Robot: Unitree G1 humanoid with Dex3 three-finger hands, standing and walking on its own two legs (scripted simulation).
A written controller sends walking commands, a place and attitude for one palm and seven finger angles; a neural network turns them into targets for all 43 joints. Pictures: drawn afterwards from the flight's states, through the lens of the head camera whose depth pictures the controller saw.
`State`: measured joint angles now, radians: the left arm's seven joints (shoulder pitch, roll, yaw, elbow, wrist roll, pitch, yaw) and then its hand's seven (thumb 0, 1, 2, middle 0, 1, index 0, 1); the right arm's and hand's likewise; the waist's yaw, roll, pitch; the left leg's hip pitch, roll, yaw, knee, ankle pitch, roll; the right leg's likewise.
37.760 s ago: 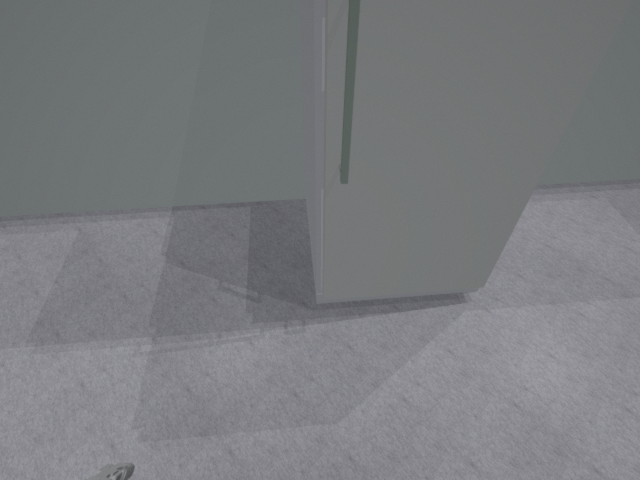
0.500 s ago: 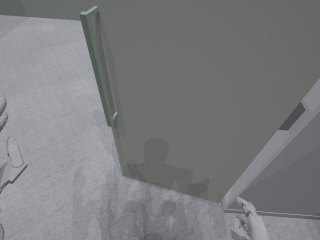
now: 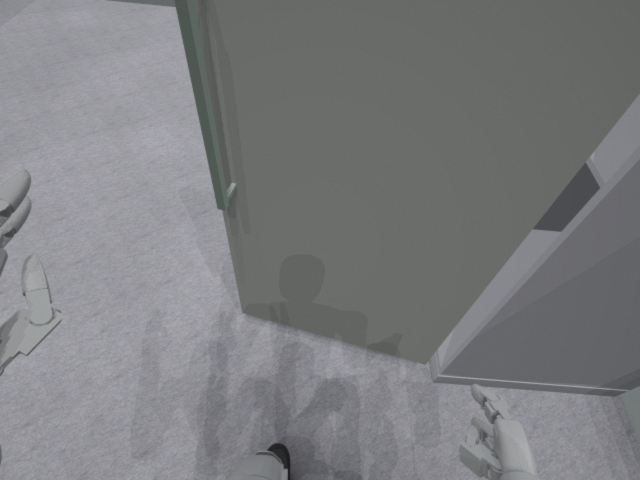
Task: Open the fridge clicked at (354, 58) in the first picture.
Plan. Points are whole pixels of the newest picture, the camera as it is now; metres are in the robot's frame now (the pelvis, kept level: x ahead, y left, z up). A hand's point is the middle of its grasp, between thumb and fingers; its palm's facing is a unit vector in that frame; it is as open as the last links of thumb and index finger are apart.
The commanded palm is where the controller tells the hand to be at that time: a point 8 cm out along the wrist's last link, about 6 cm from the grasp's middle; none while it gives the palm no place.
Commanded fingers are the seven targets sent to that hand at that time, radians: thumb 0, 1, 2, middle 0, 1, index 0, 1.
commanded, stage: step back with the hand held close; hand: left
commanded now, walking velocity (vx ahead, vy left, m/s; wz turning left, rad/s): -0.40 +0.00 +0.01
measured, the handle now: (213, 112) +0.60 +0.25 +0.10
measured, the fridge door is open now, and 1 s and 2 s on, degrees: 78 78 78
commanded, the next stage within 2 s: stop stepping back and stand still in 0.28 s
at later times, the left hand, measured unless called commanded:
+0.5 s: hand out of the picture +0.13 +0.34 +0.18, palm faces +0.32 -0.87 -0.37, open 7.4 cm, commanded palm +0.06 +0.38 +0.19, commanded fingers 0.00 0.90 0.90 -0.20 -0.30 -0.20 -0.30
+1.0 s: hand out of the picture +0.04 +0.42 +0.20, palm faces +0.37 -0.87 -0.34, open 7.4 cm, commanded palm -0.04 +0.47 +0.19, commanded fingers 0.00 0.90 0.90 -0.20 -0.30 -0.20 -0.30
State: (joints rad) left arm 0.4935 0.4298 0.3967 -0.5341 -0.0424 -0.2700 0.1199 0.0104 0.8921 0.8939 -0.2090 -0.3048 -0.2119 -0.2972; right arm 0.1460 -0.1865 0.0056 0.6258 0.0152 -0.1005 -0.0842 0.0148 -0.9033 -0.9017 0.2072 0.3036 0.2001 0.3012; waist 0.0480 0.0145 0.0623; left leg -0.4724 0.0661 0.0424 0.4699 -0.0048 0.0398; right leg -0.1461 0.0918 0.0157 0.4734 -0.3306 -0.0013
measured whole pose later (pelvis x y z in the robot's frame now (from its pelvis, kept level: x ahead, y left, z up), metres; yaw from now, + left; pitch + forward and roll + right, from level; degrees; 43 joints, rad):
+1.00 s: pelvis -0.19 +0.17 +0.01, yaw -2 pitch -4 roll -4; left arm 0.44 0.44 0.44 -0.56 -0.04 -0.18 0.14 0.02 0.90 0.89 -0.20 -0.30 -0.20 -0.30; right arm 0.28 -0.09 0.05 0.64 -0.03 -0.13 -0.01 0.01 -0.90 -0.90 0.21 0.30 0.20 0.30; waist -0.05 -0.06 0.03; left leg -0.30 0.05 -0.02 0.56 -0.23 0.02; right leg -0.42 0.06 -0.05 1.00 -0.41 -0.01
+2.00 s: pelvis -0.18 +0.18 +0.01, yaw +3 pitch +0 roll -1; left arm 0.23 0.22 0.01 1.04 0.02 0.03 0.03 0.00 0.92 0.89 -0.20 -0.30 -0.20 -0.29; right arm 0.27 -0.16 0.00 1.04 -0.02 0.01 -0.05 0.01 -0.92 -0.90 0.20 0.30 0.20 0.30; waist 0.00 0.01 0.06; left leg -0.16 -0.05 0.06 0.45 -0.30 0.08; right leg -0.22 -0.02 -0.03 0.45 -0.23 0.02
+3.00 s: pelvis -0.20 +0.17 +0.02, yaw +1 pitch -2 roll +0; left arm 0.19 0.19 0.00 1.14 0.02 0.00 0.02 0.00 0.91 0.89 -0.20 -0.30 -0.20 -0.29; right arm 0.24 -0.19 -0.01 1.14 -0.01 -0.01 -0.03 0.00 -0.91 -0.90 0.20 0.30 0.20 0.30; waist -0.01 0.01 0.05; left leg -0.11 -0.04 0.09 0.37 -0.24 0.07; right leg -0.20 -0.01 -0.01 0.40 -0.17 0.01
